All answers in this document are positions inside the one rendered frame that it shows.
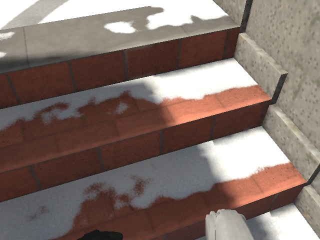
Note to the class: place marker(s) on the robot right thigh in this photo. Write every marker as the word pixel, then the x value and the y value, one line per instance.
pixel 227 224

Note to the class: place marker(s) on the robot left hand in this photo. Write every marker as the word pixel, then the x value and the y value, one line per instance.
pixel 102 235

